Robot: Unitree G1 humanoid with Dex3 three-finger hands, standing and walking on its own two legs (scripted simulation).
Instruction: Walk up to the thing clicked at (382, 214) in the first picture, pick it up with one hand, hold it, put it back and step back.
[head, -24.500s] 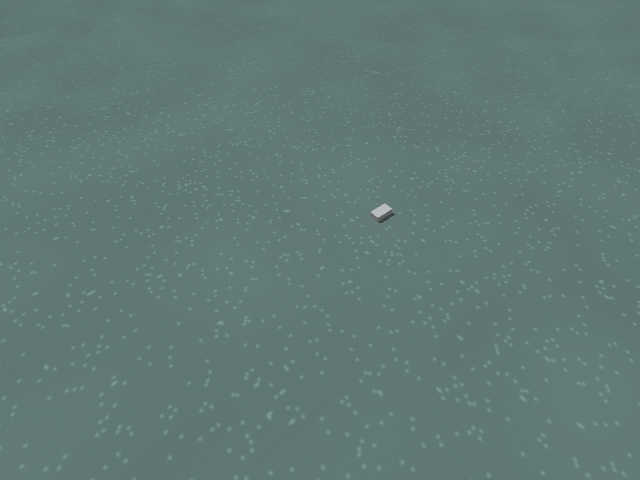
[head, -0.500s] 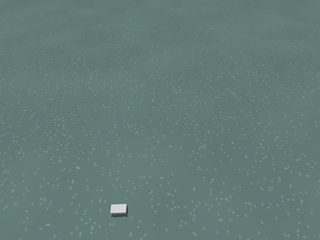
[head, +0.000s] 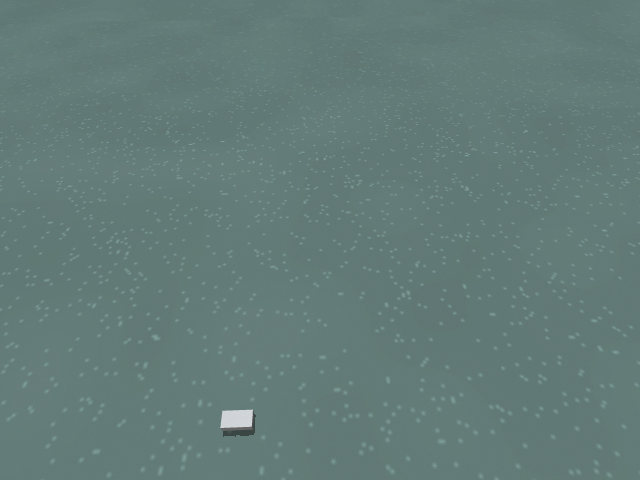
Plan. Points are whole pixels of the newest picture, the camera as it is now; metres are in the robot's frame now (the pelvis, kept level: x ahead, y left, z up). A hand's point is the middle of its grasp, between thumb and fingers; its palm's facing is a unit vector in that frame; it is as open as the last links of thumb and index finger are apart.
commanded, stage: stand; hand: left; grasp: from above
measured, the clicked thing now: (237, 420) +0.44 +0.26 -0.77
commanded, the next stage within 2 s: rise first in 0.48 s
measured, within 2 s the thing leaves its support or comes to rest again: neither
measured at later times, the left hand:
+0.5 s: hand out of the picture +0.07 +0.25 -0.16, palm faces -0.04 -0.94 -0.34, open 7.4 cm
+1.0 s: hand out of the picture +0.14 +0.26 -0.19, palm faces -0.10 -0.91 -0.39, open 11.9 cm
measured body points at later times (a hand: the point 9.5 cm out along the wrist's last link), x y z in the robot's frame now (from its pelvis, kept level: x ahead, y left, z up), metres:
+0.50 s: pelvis +0.00 +0.00 +0.00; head +0.01 +0.00 +0.45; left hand +0.07 +0.30 -0.13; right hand +0.07 -0.30 -0.13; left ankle +0.00 +0.13 -0.75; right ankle -0.02 -0.12 -0.75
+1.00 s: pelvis -0.02 +0.01 -0.04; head +0.05 +0.01 +0.40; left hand +0.14 +0.30 -0.16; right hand +0.10 -0.25 -0.16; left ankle +0.00 +0.13 -0.75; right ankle -0.02 -0.12 -0.75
